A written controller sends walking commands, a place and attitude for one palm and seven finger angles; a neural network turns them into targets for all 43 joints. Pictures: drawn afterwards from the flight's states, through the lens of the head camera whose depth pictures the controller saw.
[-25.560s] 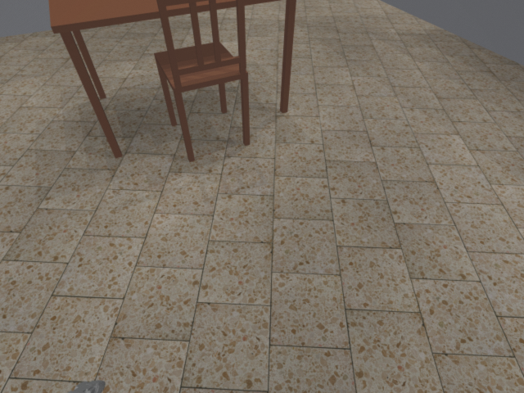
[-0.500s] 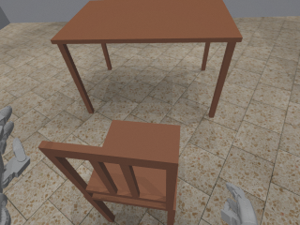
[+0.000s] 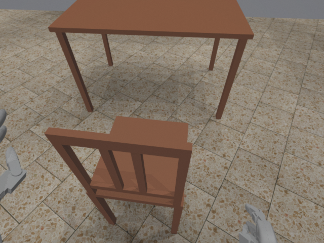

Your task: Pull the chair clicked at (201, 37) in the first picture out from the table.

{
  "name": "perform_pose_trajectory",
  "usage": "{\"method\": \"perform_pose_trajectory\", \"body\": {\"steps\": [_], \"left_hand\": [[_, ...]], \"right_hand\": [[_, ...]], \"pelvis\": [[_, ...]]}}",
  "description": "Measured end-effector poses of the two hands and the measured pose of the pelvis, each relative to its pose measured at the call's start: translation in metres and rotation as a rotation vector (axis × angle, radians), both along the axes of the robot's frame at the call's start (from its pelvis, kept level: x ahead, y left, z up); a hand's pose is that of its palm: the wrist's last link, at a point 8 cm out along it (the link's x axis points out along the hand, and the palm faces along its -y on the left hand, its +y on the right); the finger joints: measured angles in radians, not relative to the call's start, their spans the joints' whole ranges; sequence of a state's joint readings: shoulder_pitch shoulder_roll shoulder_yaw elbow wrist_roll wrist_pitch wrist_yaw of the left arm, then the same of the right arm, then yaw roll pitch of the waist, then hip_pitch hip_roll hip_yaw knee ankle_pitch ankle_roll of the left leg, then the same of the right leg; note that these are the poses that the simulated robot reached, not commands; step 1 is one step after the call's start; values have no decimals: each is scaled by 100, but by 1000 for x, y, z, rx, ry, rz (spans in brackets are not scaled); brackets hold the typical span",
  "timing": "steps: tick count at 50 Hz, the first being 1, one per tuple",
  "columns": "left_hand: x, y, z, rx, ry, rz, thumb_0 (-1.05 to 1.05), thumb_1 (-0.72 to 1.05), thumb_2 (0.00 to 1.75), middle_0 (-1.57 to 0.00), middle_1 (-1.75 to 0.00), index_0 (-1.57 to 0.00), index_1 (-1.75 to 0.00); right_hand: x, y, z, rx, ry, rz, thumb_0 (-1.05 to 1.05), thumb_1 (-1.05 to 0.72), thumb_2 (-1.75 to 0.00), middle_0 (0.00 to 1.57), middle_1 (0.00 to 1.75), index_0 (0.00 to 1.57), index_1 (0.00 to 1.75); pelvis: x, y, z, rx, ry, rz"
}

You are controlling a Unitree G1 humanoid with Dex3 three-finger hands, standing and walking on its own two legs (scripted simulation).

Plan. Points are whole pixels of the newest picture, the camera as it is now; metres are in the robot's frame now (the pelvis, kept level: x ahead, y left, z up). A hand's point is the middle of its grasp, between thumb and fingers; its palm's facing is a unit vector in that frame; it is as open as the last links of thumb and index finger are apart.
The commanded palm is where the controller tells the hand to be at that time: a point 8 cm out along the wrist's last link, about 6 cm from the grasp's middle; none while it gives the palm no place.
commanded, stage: step back with the hand held close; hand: left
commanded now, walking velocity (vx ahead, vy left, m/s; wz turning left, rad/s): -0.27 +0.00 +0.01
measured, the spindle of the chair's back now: (113, 169) +0.33 +0.19 -0.08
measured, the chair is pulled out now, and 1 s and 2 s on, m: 0.67 0.67 0.67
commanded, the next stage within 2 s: stop stepping back and stand still in 1.32 s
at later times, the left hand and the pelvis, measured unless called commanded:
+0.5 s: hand (14, 176) +0.19 +0.27 +0.17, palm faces +0.46 -0.75 -0.47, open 7.5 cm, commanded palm +0.12 +0.31 +0.18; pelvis -0.02 +0.01 -0.01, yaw +1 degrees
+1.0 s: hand out of the picture +0.15 +0.28 +0.16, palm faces +0.44 -0.73 -0.51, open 7.4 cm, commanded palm +0.08 +0.31 +0.18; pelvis -0.04 +0.00 -0.01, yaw +3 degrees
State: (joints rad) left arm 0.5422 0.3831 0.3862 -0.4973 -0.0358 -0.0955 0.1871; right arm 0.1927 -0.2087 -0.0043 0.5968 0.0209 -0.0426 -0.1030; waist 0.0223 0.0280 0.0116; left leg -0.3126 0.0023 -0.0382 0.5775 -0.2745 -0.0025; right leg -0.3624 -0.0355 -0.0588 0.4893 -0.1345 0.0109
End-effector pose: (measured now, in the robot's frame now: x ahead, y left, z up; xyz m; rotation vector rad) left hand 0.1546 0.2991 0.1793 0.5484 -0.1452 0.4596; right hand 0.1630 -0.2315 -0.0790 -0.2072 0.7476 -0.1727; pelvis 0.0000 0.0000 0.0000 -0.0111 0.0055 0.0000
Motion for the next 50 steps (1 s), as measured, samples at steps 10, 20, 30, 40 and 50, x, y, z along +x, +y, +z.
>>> {"method": "perform_pose_trajectory", "body": {"steps": [10,20,30,40,50], "left_hand": [[-12,11,6,49,-42,-7,2,89,90,-21,-30,-21,-30],[-13,6,4,58,-69,-8,2,89,90,-21,-30,-21,-30],[-10,13,10,107,-70,-53,2,89,90,-21,-30,-21,-30],[-15,-12,11,76,-124,-71,2,89,90,-21,-30,-21,-30],[-47,12,3,97,-62,-60,1,88,90,-21,-30,-21,-30]], "right_hand": [[-25,0,1,-25,1,-7,1,-90,-90,20,30,20,30],[-25,2,-10,-10,14,12,1,-90,-90,20,30,20,30],[-18,4,-4,-42,20,-2,2,-90,-90,20,30,20,30],[-6,4,-10,1,-26,44,1,-90,-90,20,30,20,30],[-36,-1,1,-62,28,19,1,-90,-90,20,30,20,30]], "pelvis": [[-13,5,-3,-6,1,5],[-16,3,-9,-8,13,9],[-15,9,-8,-11,35,15],[-20,-8,-14,-14,25,20],[-44,1,-9,-2,33,44]]}}
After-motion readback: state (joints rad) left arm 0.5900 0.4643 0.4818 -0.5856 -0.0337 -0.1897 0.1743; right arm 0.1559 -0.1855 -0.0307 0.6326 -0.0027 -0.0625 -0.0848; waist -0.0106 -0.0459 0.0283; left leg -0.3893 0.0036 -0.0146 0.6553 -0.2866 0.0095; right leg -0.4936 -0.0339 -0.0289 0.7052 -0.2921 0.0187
